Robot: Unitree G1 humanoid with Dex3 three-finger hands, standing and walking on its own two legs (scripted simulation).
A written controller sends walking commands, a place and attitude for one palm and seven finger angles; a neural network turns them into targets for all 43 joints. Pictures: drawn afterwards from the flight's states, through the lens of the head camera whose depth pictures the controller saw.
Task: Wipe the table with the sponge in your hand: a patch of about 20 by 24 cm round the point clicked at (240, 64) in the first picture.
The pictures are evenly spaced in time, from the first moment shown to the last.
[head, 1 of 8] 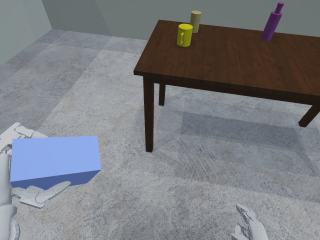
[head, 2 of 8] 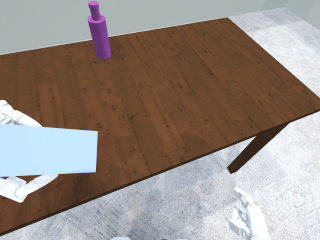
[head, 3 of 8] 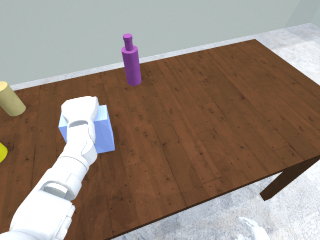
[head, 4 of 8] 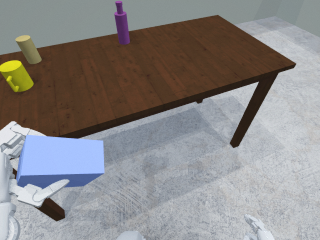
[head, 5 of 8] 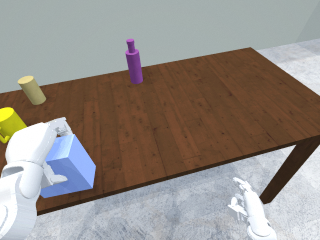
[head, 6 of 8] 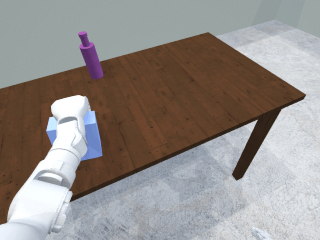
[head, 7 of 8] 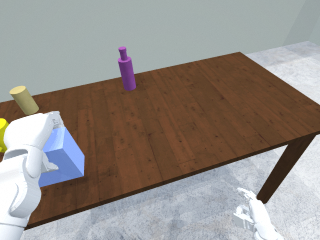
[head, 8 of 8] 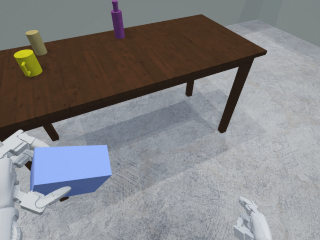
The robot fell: no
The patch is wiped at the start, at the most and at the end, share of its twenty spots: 0.00 1.00 1.00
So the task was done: yes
